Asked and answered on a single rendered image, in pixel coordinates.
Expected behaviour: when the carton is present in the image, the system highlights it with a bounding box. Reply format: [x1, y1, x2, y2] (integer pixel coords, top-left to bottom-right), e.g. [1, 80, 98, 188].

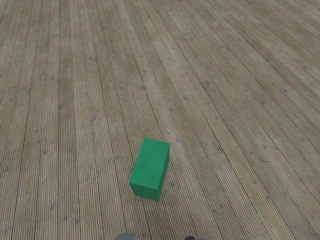
[129, 138, 170, 201]

